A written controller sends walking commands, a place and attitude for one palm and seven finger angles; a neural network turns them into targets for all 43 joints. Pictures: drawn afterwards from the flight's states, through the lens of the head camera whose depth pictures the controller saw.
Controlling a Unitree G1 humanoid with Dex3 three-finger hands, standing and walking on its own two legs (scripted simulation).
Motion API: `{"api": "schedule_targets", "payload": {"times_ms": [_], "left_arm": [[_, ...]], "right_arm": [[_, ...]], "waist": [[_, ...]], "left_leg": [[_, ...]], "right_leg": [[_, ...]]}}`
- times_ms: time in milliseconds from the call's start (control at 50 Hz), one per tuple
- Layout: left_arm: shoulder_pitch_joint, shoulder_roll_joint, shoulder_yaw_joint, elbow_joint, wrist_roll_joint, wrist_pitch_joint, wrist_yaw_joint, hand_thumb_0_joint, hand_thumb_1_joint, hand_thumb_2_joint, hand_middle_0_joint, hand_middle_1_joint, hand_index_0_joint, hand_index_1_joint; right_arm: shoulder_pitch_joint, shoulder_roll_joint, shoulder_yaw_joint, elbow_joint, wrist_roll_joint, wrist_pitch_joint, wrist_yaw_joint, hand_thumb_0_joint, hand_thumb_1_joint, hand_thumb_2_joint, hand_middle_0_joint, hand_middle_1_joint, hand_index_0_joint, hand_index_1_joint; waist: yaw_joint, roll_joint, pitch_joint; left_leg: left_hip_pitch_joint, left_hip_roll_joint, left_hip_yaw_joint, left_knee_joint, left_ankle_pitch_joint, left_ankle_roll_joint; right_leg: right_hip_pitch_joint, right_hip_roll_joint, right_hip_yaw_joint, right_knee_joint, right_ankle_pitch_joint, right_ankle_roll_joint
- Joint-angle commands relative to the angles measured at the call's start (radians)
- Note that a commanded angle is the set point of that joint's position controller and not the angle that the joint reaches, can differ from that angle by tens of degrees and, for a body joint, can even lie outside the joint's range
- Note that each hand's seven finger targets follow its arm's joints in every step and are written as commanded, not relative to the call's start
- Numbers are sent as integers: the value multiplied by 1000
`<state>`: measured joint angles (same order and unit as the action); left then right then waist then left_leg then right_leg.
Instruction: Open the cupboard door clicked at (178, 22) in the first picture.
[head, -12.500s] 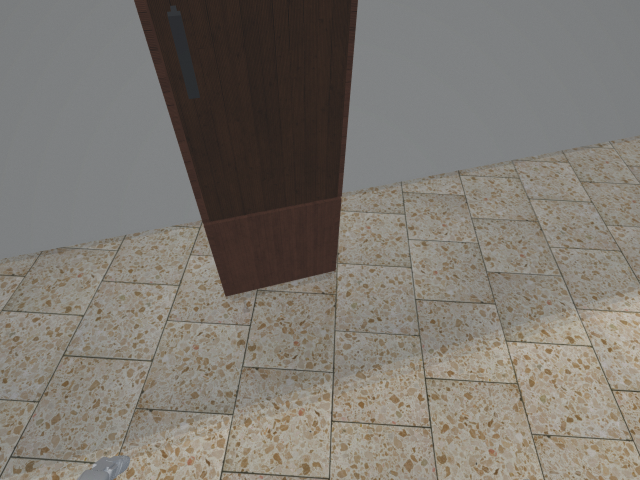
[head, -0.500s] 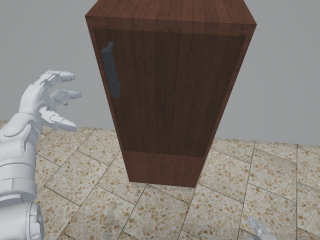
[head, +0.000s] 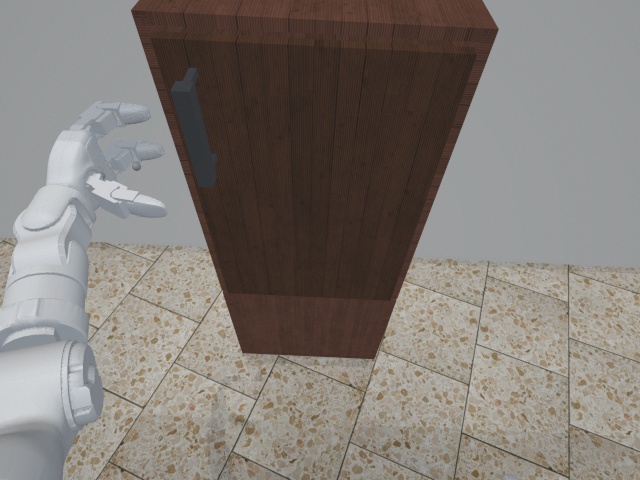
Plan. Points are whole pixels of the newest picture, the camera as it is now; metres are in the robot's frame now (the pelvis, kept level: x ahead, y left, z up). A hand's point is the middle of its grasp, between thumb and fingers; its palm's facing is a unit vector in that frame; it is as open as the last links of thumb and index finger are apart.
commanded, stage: move the hooked fingers beside the handle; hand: left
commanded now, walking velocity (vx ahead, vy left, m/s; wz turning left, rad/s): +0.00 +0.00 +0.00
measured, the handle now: (200, 130) +0.53 +0.16 +0.15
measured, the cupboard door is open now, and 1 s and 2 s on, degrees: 0 0 0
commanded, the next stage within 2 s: slide the fingers in behind the handle in 1.04 s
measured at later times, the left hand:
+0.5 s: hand (151, 153) +0.49 +0.22 +0.14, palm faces -0.03 -1.00 +0.02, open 14.0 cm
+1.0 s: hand (152, 156) +0.48 +0.21 +0.15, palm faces -0.02 -1.00 +0.03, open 14.0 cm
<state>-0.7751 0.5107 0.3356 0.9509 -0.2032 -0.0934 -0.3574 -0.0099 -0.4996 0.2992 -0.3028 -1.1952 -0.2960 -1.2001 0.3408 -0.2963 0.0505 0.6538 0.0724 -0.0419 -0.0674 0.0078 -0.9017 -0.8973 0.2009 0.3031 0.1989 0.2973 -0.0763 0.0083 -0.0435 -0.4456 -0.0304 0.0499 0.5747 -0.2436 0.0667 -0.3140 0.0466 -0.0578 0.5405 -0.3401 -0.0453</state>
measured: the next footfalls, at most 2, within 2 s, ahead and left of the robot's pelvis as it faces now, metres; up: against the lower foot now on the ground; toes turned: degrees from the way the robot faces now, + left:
none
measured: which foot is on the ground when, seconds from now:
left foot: down 0.00-1.00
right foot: down 0.00-1.00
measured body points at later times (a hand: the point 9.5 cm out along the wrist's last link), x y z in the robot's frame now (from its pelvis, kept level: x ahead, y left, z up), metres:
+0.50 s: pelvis +0.01 -0.01 -0.01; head +0.07 +0.00 +0.44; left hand +0.48 +0.27 +0.15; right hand +0.02 -0.29 -0.12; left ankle +0.03 +0.08 -0.73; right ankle -0.04 -0.09 -0.73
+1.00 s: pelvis +0.00 +0.00 -0.01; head +0.06 +0.01 +0.44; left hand +0.47 +0.27 +0.15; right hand +0.07 -0.27 -0.12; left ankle +0.03 +0.08 -0.73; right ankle -0.04 -0.09 -0.73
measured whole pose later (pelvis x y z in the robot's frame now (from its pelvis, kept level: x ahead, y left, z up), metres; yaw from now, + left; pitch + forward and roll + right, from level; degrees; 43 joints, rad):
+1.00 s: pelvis +0.00 +0.00 -0.01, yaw +0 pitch +10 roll -2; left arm -0.89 0.52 0.35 1.09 -0.17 -0.17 -0.35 -0.01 -0.50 0.30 -0.30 -1.20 -0.30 -1.20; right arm 0.34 -0.30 0.04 0.62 0.06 0.01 -0.04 0.00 -0.90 -0.90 0.20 0.30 0.20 0.30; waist -0.10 0.02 -0.07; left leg -0.56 -0.02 0.04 0.68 -0.29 0.07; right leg -0.42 0.06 -0.06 0.62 -0.38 -0.05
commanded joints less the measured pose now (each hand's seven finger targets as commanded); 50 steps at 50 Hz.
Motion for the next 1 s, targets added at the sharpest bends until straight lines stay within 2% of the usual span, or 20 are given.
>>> {"api": "schedule_targets", "payload": {"times_ms": [0,60,80,120,200,220,280,340,380,460,520,540,640,700,720,740,820,840,940,980], "left_arm": [[-511,310,51,-145,-10,-102,-10,0,-500,300,-300,-1200,-300,-1200],[-575,286,20,-103,-7,-111,-22,0,-500,300,-300,-1200,-300,-1200],[-586,302,33,-82,-13,-118,-21,0,-500,300,-300,-1200,-300,-1200],[-589,344,62,-48,-9,-120,-26,0,-500,300,-300,-1200,-300,-1200],[-634,356,68,-50,5,-142,-27,0,-500,300,-300,-1200,-300,-1200],[-651,347,55,-40,8,-144,-26,0,-500,300,-300,-1200,-300,-1200],[-592,357,74,13,2,-140,-28,0,-500,300,-300,-1200,-300,-1200],[-517,420,128,13,9,-133,-40,0,-500,300,-300,-1200,-300,-1200],[-533,382,94,-35,5,-144,-46,0,-500,300,-300,-1200,-300,-1200],[-520,428,139,-96,3,-159,-44,0,-500,300,-300,-1200,-300,-1200],[-520,427,148,-128,-8,-163,-49,0,-500,300,-300,-1200,-300,-1200],[-538,392,116,-133,-11,-161,-53,0,-500,300,-300,-1200,-300,-1200],[-504,325,66,-110,-15,-127,-63,0,-500,300,-300,-1200,-300,-1200],[-522,293,41,-86,-24,-110,-63,0,-500,300,-300,-1200,-300,-1200],[-546,243,3,-97,-30,-106,-63,0,-500,300,-300,-1200,-300,-1200],[-540,270,31,-98,-31,-108,-56,0,-500,300,-300,-1200,-300,-1200],[-588,275,38,-110,-23,-127,-23,0,-500,300,-300,-1200,-300,-1200],[-598,306,63,-104,-17,-133,-11,0,-500,300,-300,-1200,-300,-1200],[-624,318,66,-103,17,-158,22,0,-500,300,-300,-1200,-300,-1200],[-622,306,54,-54,16,-156,22,0,-500,300,-300,-1200,-300,-1200]], "right_arm": [[50,-174,-70,-87,-3,-23,-15,0,-900,-900,200,300,200,300],[69,-178,-72,-78,-4,-17,-13,0,-900,-900,200,300,200,300],[82,-180,-74,-74,-5,-13,-16,0,-900,-900,200,300,200,300],[92,-188,-76,-71,-5,-9,-15,0,-900,-900,200,300,200,300],[116,-188,-79,-65,-11,0,-9,0,-900,-900,200,300,200,300],[121,-186,-79,-61,-12,1,-7,0,-900,-900,200,300,200,300],[137,-189,-80,-66,-13,13,-5,0,-900,-900,200,300,200,300],[141,-193,-83,-86,-13,25,-2,0,-900,-900,200,300,200,300],[140,-185,-83,-98,-13,34,-2,0,-900,-900,200,300,200,300],[138,-188,-88,-105,-12,43,2,0,-900,-900,200,300,200,300],[131,-184,-88,-107,-10,45,2,0,-900,-900,200,300,200,300],[126,-180,-86,-106,-8,46,2,0,-900,-900,200,300,200,300],[119,-178,-87,-99,-4,46,1,0,-900,-900,200,300,200,300],[115,-179,-87,-98,-2,46,0,0,-900,-900,200,300,200,300],[106,-174,-85,-100,-2,42,2,0,-900,-900,200,300,200,300],[114,-179,-87,-98,-5,40,2,0,-900,-900,200,300,200,300],[105,-177,-83,-98,-8,34,3,0,-900,-900,200,300,200,300],[109,-178,-81,-93,-10,34,3,0,-900,-900,200,300,200,300],[103,-176,-77,-96,-14,29,8,0,-900,-900,200,300,200,300],[111,-177,-75,-93,-13,31,4,0,-900,-900,200,300,200,300]], "waist": [[-13,68,-321],[-38,82,-314],[-41,30,-317],[-42,19,-333],[-38,85,-404],[-48,95,-384],[-41,44,-368],[-9,45,-414],[-16,69,-420],[-8,78,-429],[-9,96,-437],[-22,86,-428],[-27,115,-388],[-39,69,-349],[-49,84,-344],[-39,52,-357],[-43,69,-383],[-38,49,-386],[-30,108,-425],[-44,76,-389]], "left_leg": [[349,40,-114,0,278,-9],[341,40,-116,9,243,-10],[319,40,-114,17,258,-4],[296,37,-108,22,246,-1],[319,35,-107,45,297,-5],[315,36,-109,48,292,-5],[266,34,-98,53,286,1],[246,32,-85,58,317,1],[260,30,-82,63,358,2],[286,37,-85,64,352,2],[311,36,-85,73,380,4],[311,36,-86,70,377,4],[346,41,-97,77,388,-1],[324,44,-101,73,351,-1],[334,42,-102,74,341,-2],[334,45,-115,72,339,-4],[343,44,-119,77,329,-8],[334,47,-126,75,325,-9],[352,44,-133,85,333,-15],[323,44,-131,86,314,-12]], "right_leg": [[-113,-17,55,-53,325,16],[-157,-15,55,-52,293,20],[-136,-16,53,-48,308,20],[-126,-13,63,-43,326,26],[-129,-12,66,-21,365,26],[-148,-10,66,-23,356,27],[-126,-10,65,-20,366,27],[-75,-11,75,-6,441,31],[-74,-9,65,5,463,28],[-88,0,68,1,450,29],[-88,3,69,2,481,29],[-92,3,66,1,479,31],[-162,4,54,-3,434,25],[-183,4,49,-5,402,26],[-198,4,48,-6,391,26],[-195,4,43,-3,374,23],[-201,1,47,5,353,23],[-193,1,46,9,349,22],[-198,-1,48,20,339,18],[-208,-1,44,17,320,19]]}}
